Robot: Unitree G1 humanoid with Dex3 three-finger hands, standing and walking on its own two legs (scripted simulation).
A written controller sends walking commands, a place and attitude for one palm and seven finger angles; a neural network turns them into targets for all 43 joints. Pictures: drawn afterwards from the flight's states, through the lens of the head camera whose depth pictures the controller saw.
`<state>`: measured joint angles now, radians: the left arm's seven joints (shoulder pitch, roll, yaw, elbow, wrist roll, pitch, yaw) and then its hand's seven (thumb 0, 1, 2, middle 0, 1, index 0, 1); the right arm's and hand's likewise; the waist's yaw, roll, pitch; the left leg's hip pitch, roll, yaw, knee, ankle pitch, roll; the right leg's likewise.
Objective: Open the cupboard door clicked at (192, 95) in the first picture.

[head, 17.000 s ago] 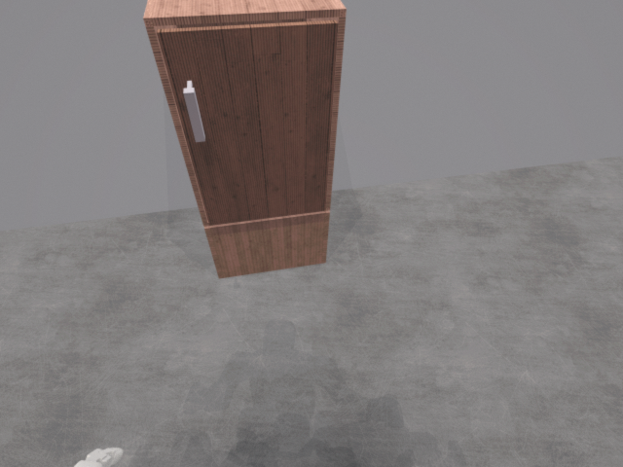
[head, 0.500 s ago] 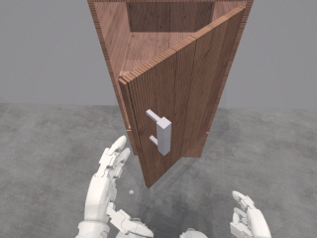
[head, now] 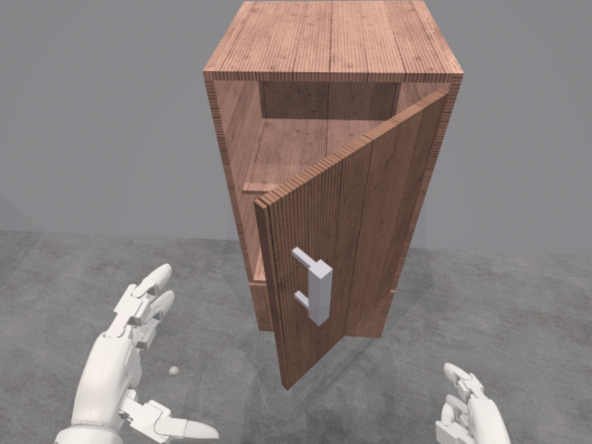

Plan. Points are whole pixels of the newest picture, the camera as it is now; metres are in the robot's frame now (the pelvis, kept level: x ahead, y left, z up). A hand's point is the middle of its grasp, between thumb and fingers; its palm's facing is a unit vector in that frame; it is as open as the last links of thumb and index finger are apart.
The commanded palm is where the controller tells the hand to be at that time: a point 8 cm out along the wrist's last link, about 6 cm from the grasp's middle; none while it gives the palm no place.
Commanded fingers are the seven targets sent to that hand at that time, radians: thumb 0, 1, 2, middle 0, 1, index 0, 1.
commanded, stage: draw the hand back to the body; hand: left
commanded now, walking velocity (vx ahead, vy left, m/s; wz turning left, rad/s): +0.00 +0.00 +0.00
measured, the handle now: (309, 286) +0.34 +0.01 +0.03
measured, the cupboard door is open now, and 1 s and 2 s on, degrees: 47 47 47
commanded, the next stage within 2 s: step back with the hand held close in 0.98 s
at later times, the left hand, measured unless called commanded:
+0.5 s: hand (36, 318) +0.20 +0.26 +0.18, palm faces +0.36 -0.85 -0.39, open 10.3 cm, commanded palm +0.15 +0.31 +0.20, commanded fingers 0.00 0.76 0.84 -0.19 -0.30 -0.19 -0.30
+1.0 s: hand (21, 299) +0.20 +0.26 +0.20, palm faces +0.41 -0.82 -0.40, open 7.4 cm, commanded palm +0.15 +0.31 +0.22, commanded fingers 0.00 0.90 0.90 -0.20 -0.30 -0.20 -0.30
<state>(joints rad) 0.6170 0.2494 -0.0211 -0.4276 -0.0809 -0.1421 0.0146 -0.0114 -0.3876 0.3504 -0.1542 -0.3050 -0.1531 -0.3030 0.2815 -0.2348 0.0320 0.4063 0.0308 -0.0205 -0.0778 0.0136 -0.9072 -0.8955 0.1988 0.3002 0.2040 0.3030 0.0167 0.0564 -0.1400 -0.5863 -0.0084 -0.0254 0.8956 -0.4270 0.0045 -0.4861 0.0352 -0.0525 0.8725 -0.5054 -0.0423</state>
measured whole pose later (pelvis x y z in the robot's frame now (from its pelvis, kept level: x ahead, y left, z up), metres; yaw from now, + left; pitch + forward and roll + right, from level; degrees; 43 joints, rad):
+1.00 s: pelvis +0.01 +0.01 +0.05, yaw -1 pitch -3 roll +0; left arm 0.50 0.36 0.32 -0.43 -0.08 -0.06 0.11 0.02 0.89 0.90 -0.21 -0.31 -0.21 -0.30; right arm 0.20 -0.23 0.03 0.62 0.01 -0.08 -0.08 0.01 -0.91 -0.90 0.20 0.30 0.21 0.30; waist 0.06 0.05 0.00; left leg -0.15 -0.02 -0.01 0.44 -0.24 0.02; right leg -0.05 0.03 -0.02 0.39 -0.29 -0.02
